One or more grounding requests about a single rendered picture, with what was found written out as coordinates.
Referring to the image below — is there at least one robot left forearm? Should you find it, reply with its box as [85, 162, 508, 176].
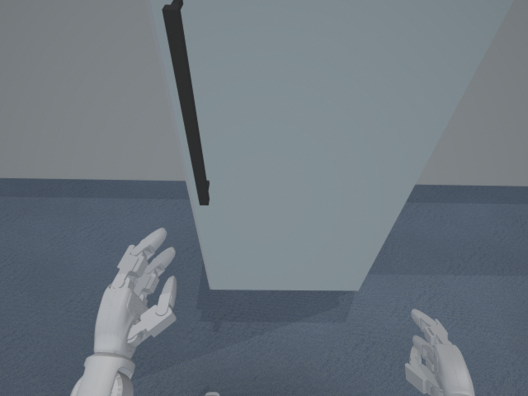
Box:
[70, 353, 135, 396]

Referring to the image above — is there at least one fridge door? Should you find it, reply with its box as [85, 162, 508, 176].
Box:
[150, 0, 514, 291]

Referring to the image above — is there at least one left robot hand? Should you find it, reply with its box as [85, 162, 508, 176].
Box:
[94, 228, 177, 359]

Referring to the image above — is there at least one right robot hand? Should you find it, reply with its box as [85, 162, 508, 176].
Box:
[405, 309, 475, 396]

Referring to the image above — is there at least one handle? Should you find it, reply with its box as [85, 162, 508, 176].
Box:
[162, 0, 210, 205]

